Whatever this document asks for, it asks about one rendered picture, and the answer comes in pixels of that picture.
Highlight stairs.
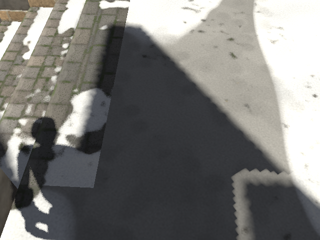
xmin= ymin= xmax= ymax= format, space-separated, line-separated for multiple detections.
xmin=0 ymin=0 xmax=86 ymax=189

